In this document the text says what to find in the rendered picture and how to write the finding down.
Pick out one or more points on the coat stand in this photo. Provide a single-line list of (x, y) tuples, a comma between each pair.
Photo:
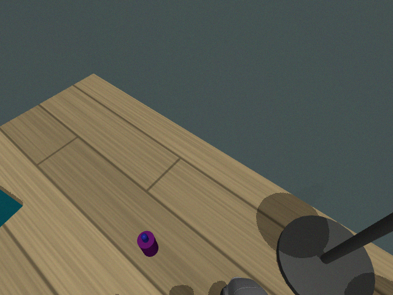
[(318, 256)]

